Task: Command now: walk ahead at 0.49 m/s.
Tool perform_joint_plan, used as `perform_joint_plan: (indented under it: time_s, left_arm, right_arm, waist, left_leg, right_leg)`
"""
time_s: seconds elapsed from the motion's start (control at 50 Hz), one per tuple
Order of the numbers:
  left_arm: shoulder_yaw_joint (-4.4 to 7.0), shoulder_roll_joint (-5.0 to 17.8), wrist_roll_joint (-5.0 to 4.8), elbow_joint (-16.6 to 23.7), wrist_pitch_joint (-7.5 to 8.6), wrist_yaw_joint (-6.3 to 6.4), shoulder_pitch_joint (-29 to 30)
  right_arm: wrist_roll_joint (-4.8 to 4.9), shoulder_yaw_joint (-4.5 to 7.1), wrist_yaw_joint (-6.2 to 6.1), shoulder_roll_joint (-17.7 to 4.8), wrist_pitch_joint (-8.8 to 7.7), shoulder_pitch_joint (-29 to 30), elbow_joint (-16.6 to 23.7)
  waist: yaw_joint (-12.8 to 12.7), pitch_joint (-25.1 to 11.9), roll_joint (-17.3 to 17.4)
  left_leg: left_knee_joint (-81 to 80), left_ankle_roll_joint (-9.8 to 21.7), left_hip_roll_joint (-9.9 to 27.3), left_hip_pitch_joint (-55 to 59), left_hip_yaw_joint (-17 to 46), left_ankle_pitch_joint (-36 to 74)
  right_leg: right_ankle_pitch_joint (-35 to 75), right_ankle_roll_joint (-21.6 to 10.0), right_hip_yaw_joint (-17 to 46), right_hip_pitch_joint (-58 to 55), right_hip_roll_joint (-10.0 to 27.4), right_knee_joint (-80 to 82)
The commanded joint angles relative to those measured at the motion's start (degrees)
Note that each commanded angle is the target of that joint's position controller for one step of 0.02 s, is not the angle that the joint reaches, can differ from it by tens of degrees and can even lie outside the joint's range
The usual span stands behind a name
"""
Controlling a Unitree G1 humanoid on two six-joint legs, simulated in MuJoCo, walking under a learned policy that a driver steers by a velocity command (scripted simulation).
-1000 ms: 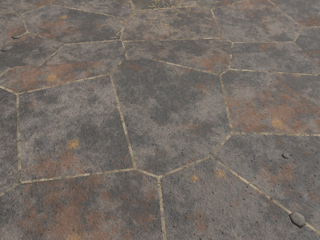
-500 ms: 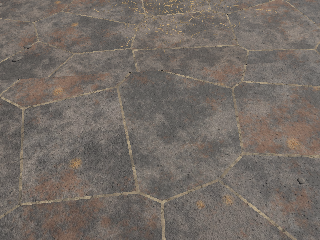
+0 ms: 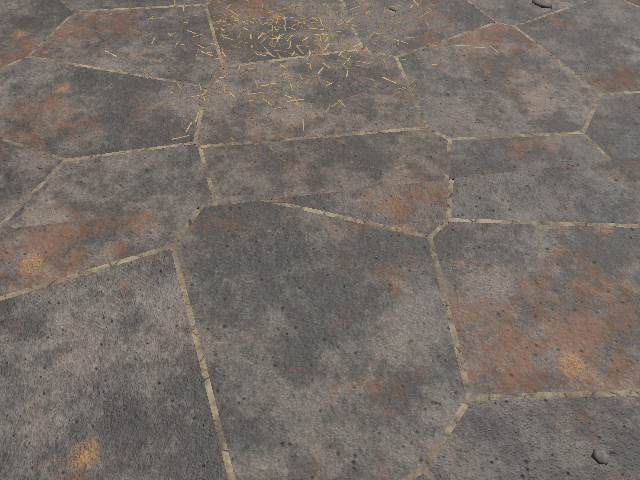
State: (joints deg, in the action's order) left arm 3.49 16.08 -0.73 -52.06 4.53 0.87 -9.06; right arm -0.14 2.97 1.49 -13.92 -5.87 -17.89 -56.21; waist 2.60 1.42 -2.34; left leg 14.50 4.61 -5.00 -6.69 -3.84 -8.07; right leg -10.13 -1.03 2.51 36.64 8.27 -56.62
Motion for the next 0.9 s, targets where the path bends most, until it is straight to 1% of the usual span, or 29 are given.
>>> perform_joint_plan:
  time_s: [0.02, 0.08, 0.14, 0.18, 0.22, 0.24, 0.26, 0.28, 0.3, 0.32, 0.34, 0.36, 0.38, 0.4, 0.44, 0.5, 0.54, 0.6, 0.64, 0.7, 0.74, 0.76, 0.78, 0.8, 0.82, 0.84, 0.86, 0.88, 0.9]
  left_arm:
    - [0.45, 2.2, 0.49, 3.1, 0.25, -0.24, 0.8]
    - [-0.2, 1.2, 0.16, 4.8, 0.75, -0.92, 7.4]
    - [-0.54, 1.6, -0.35, 6.8, 0.96, -1.83, 12.1]
    - [-0.44, 2.4, -0.45, 8.1, 1.26, -2.55, 13.6]
    - [0.12, 4.1, -0.56, 8.2, 1.55, -3.01, 11.3]
    - [0.88, 5.6, -0.53, 7.2, 1.66, -3.0, 7.1]
    - [2.33, 8.0, -0.45, 4.3, 1.61, -2.68, -2.2]
    - [3.64, 12.3, 0.25, 1.9, 1.47, -2.15, -13.2]
    - [4.58, 16.7, 0.52, 0.3, 1.1, -2.4, -17.3]
    - [2.88, 10.6, 0.17, 0.7, 1.18, -2.53, -16.6]
    - [2.0, 8.0, 0.17, 1.8, 1.43, -2.35, -11.3]
    - [1.47, 6.5, 0.52, 3.0, 1.54, -2.28, -6.5]
    - [1.03, 5.0, 0.93, 3.4, 1.67, -2.45, -3.6]
    - [0.61, 3.8, 1.44, 3.3, 1.87, -2.56, -2.5]
    - [0.65, 3.9, 1.16, 2.5, 2.12, -2.73, -3.3]
    - [1.27, 6.2, 0.97, 1.1, 2.21, -1.92, -5.9]
    - [1.26, 6.4, 0.82, 0.4, 1.8, -1.3, -7.5]
    - [1.19, 6.6, 0.43, -0.6, 1.45, -0.77, -9.9]
    - [1.25, 6.9, 0.16, -1.7, 1.25, -0.63, -12.3]
    - [1.44, 7.0, -0.05, -3.5, 0.37, -0.5, -15.2]
    - [1.78, 7.6, -0.22, -4.0, -0.28, -0.21, -15.5]
    - [1.96, 7.9, -0.27, -4.1, -0.56, -0.08, -15.1]
    - [2.14, 8.4, -0.26, -3.8, -0.81, 0.0, -14.1]
    - [2.16, 8.5, -0.32, -3.6, -1.1, 0.0, -13.3]
    - [1.57, 7.2, -0.09, -3.2, -1.35, -0.05, -12.5]
    - [0.56, 5.2, 0.92, -1.5, -1.28, -0.05, -12.9]
    - [-1.52, -2.9, 0.33, -1.9, -0.18, -0.62, -20.9]
    - [0.08, 4.0, -1.16, -2.4, 0.85, -0.64, -16.7]
    - [1.1, 6.9, -2.44, -0.5, 1.39, -0.55, -11.7]
  right_arm:
    - [0.23, 1.47, -1.24, -8.6, -0.66, 2.5, 3.4]
    - [0.8, 1.53, -1.63, -9.4, -0.34, -1.1, 2.1]
    - [1.22, 1.64, -1.7, -9.6, 0.4, -4.7, 0.3]
    - [1.32, 1.93, -1.88, -10.1, 1.12, -5.5, -0.4]
    - [1.32, 2.31, -2.06, -10.9, 1.82, -4.6, -0.3]
    - [1.26, 2.39, -2.09, -11.3, 2.16, -3.2, 0.0]
    - [0.99, 1.93, -2.08, -10.2, 2.51, -2.5, 0.4]
    - [0.01, 0.88, -2.14, -8.1, 2.51, -3.2, 1.8]
    - [0.06, -1.48, -1.37, 0.2, 1.17, -10.7, 2.1]
    - [1.5, -0.34, -1.13, -5.5, -0.23, -7.6, 1.3]
    - [2.96, 0.67, -0.95, -9.3, -1.18, -1.9, 3.1]
    - [2.9, 0.66, -1.29, -9.2, -1.49, 1.4, 3.7]
    - [1.93, 1.0, -1.63, -8.8, -1.27, 3.0, 3.8]
    - [1.47, 1.24, -1.7, -8.0, -0.59, 2.1, 3.6]
    - [1.24, 1.03, -1.75, -5.4, 0.78, 0.8, 3.2]
    - [0.62, 1.1, -1.97, -5.1, 1.67, 5.4, 4.9]
    - [0.36, 1.13, -1.8, -4.9, 1.56, 9.3, 6.2]
    - [0.59, 0.66, -1.26, -3.8, 1.07, 15.3, 7.8]
    - [0.86, 0.34, -0.86, -3.5, 0.87, 19.1, 8.8]
    - [1.23, 0.08, 0.07, -3.8, 0.47, 23.4, 10.6]
    - [1.37, 0.18, 0.78, -4.5, 0.06, 24.4, 11.5]
    - [1.42, 0.39, 1.02, -5.2, -0.1, 23.6, 11.5]
    - [1.41, 0.84, 1.11, -6.2, -0.22, 21.3, 11.1]
    - [1.24, 1.7, 0.95, -7.7, -0.33, 16.7, 9.9]
    - [1.08, 3.2, 0.5, -10.3, -0.37, 7.0, 6.9]
    - [0.11, 4.4, -0.2, -14.7, -0.35, -3.9, 4.9]
    - [0.22, 4.76, 0.08, -16.9, 0.06, -6.5, 3.5]
    - [0.62, 3.21, 0.01, -11.3, -0.03, -5.5, 4.2]
    - [0.57, 2.53, -0.25, -9.2, -0.3, -0.8, 4.8]
  waist:
    - [-1.9, 2.5, 4.5]
    - [0.5, 2.9, 4.5]
    - [1.9, 3.9, 4.7]
    - [1.5, 3.8, 5.0]
    - [-0.7, 2.1, 6.3]
    - [-3.4, -0.6, 7.0]
    - [-7.7, -6.3, 6.3]
    - [-11.1, -15.1, 1.1]
    - [-7.2, -22.4, -14.7]
    - [-9.1, -22.1, -10.0]
    - [-8.4, -13.1, -7.2]
    - [-6.7, -8.6, -2.4]
    - [-5.2, -5.0, -0.4]
    - [-3.3, -4.3, -1.2]
    - [-1.9, -3.3, -1.4]
    - [-2.1, -0.6, -0.2]
    - [-3.0, 0.3, -0.3]
    - [-4.8, 1.6, -0.8]
    - [-6.1, 2.5, -0.6]
    - [-7.2, 3.9, -0.6]
    - [-6.5, 3.8, -1.1]
    - [-5.6, 3.1, -1.5]
    - [-4.0, 1.5, -2.4]
    - [-1.2, -1.4, -3.0]
    - [3.3, -7.1, -2.1]
    - [6.5, -16.1, 4.0]
    - [2.3, -23.5, 19.0]
    - [4.7, -20.6, 12.4]
    - [3.7, -12.3, 10.9]
  left_leg:
    - [-10.1, 8.8, 15.7, -3.9, 10.5, 6.3]
    - [-9.8, 7.3, 14.5, -2.5, 7.3, 7.0]
    - [-7.6, 7.1, 16.8, 3.6, 7.5, 7.4]
    - [-4.9, 6.4, 19.0, 8.5, 8.2, 9.8]
    - [-1.0, 5.2, 20.2, 11.4, 8.5, 17.2]
    - [4.2, 4.3, 19.3, 11.4, 7.3, 26.7]
    - [14.8, 2.9, 16.3, 8.8, 5.1, 32.7]
    - [32.3, 0.9, 12.8, -2.4, 2.4, 20.5]
    - [52.6, -3.1, 1.5, -26.2, 2.6, -16.6]
    - [60.2, -2.2, 3.2, -33.1, 10.8, -24.9]
    - [61.5, -1.0, 6.3, -37.1, 10.3, -20.5]
    - [59.2, -0.8, 9.5, -35.4, 8.7, -15.0]
    - [55.3, -1.1, 11.3, -33.1, 8.1, -11.5]
    - [52.9, -1.2, 12.9, -29.3, 8.5, -9.1]
    - [49.5, -1.9, 13.5, -26.7, 8.0, -7.5]
    - [42.0, -3.5, 14.0, -31.4, 7.3, -1.4]
    - [35.3, -4.2, 13.8, -33.3, 6.9, 5.0]
    - [24.8, -4.3, 11.9, -30.9, 5.0, 13.3]
    - [20.5, -4.2, 10.8, -30.0, 4.0, 15.1]
    - [16.7, -3.3, 10.1, -32.1, 4.1, 12.7]
    - [14.9, -2.0, 9.7, -32.3, 4.4, 8.9]
    - [14.2, -1.3, 9.1, -30.5, 4.0, 6.9]
    - [13.9, -0.5, 7.9, -26.3, 3.0, 4.8]
    - [13.0, 0.6, 6.0, -18.3, 1.6, 4.1]
    - [12.8, 2.2, 5.6, -4.5, 1.5, 5.8]
    - [14.8, 5.8, 16.7, 14.3, 13.7, 6.3]
    - [8.3, 13.9, 29.3, 32.0, 39.6, -4.8]
    - [4.4, 11.3, 27.7, 28.5, 41.1, -10.9]
    - [2.9, 8.6, 26.3, 20.8, 32.2, -8.9]
  right_leg:
    - [10.3, 1.2, 0.2, 1.4, 0.9, 10.0]
    - [17.0, 1.3, -2.4, -1.9, -1.7, 19.9]
    - [15.9, 0.7, -2.2, -0.6, -2.6, 24.4]
    - [11.9, -0.7, -1.7, 0.4, -3.0, 26.5]
    - [7.3, -2.2, -2.5, -3.7, -4.3, 27.8]
    - [6.0, -3.3, -4.1, -10.3, -6.1, 28.6]
    - [6.6, -5.0, -5.4, -22.6, -7.7, 29.2]
    - [7.4, -8.6, 4.6, -40.5, 1.3, 27.3]
    - [-4.1, -18.3, 32.8, -60.3, 14.3, 33.9]
    - [-11.0, -17.5, 39.2, -59.9, 14.0, 39.4]
    - [-8.7, -14.7, 30.4, -52.6, 12.1, 40.2]
    - [-2.6, -13.3, 23.3, -44.3, 10.0, 41.4]
    - [3.3, -12.5, 18.1, -37.1, 7.9, 43.1]
    - [6.4, -11.8, 14.6, -32.9, 6.3, 44.7]
    - [9.4, -12.3, 11.1, -29.3, 5.1, 47.4]
    - [12.7, -12.9, 7.5, -28.7, 5.0, 49.9]
    - [13.4, -12.0, 5.0, -29.7, 3.9, 50.5]
    - [12.5, -10.3, 1.2, -29.5, 1.9, 51.1]
    - [11.4, -10.0, 0.6, -31.3, 2.2, 51.1]
    - [13.0, -10.0, 0.9, -37.7, 4.6, 48.8]
    - [16.5, -9.5, 1.4, -41.7, 6.6, 46.2]
    - [19.6, -8.9, 1.4, -43.0, 7.1, 44.6]
    - [26.5, -8.3, 1.1, -43.5, 7.1, 42.0]
    - [35.6, -7.6, 0.7, -42.4, 5.9, 36.3]
    - [37.9, -6.0, -0.9, -37.9, 2.8, 25.6]
    - [20.6, -4.1, -3.0, -24.6, -1.2, 7.6]
    - [-20.8, -0.7, -1.9, -2.5, -11.4, -11.2]
    - [-23.5, -1.6, 6.0, 2.6, -9.0, -17.7]
    - [-18.5, -2.3, 5.1, 5.8, -6.5, -18.4]
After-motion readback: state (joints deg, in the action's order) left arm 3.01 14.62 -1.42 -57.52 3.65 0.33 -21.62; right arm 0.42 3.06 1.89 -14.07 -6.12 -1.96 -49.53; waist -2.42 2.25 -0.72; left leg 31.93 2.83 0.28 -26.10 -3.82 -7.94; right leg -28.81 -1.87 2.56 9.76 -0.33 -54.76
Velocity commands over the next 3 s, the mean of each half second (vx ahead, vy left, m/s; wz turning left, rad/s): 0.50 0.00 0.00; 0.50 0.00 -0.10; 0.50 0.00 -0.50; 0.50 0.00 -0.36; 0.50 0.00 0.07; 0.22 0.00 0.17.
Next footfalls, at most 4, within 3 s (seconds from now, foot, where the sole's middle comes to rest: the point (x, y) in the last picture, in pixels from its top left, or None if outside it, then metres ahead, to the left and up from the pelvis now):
0.28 right None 0.34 -0.16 -0.78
0.82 left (283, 411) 0.66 0.08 -0.78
1.38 right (392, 310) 0.92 -0.19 -0.78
1.88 left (357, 217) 1.23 -0.13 -0.78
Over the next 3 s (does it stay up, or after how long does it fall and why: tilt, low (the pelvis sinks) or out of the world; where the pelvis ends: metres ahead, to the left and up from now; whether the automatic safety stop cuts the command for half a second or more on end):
stays up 1.54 -0.40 -0.15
